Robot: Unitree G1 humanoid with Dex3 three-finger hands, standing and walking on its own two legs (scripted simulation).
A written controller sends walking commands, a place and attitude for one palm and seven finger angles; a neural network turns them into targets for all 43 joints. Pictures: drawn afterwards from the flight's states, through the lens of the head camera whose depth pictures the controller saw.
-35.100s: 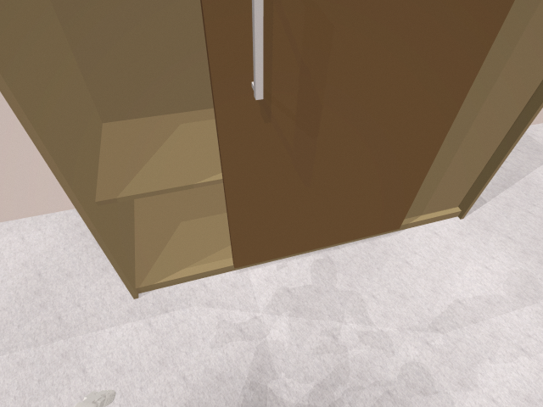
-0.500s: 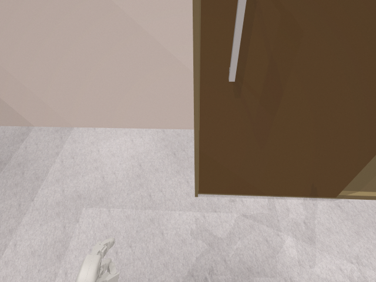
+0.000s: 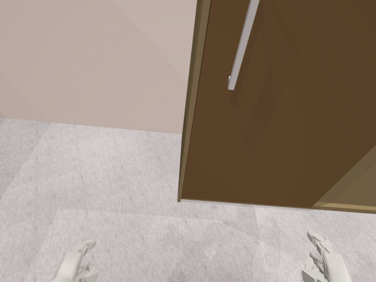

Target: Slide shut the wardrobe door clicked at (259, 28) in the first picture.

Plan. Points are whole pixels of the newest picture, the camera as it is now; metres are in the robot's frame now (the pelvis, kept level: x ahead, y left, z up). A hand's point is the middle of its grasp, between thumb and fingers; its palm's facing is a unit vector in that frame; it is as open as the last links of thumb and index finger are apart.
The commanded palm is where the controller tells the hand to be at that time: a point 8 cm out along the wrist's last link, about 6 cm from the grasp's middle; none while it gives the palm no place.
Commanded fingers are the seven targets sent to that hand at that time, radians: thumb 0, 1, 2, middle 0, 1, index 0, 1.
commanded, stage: let the arm hang, fingers relaxed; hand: right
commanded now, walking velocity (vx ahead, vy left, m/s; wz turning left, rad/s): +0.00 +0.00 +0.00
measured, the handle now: (243, 37) +0.69 -0.08 +0.24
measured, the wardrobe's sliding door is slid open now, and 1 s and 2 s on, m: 0.00 0.00 0.00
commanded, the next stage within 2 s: look to check the result in 0.94 s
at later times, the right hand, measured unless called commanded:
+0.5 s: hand out of the picture -0.02 -0.19 -0.16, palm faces -0.01 +0.97 -0.24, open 7.3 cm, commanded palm none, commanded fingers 0.00 -0.90 -0.90 0.20 0.30 0.20 0.30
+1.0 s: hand out of the picture +0.02 -0.18 -0.16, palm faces -0.02 +0.98 -0.19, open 7.3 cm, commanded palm none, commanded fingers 0.00 -0.90 -0.90 0.20 0.30 0.20 0.30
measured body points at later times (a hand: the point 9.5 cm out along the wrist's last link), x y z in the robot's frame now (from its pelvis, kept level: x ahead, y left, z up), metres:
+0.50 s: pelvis +0.00 +0.00 +0.02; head +0.02 +0.01 +0.46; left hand -0.03 +0.22 -0.15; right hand -0.01 -0.24 -0.14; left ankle -0.01 +0.11 -0.73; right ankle +0.03 -0.08 -0.73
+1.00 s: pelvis +0.01 -0.01 +0.02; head +0.03 -0.01 +0.47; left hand +0.01 +0.22 -0.14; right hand +0.02 -0.23 -0.14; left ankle -0.01 +0.11 -0.73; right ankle +0.03 -0.08 -0.73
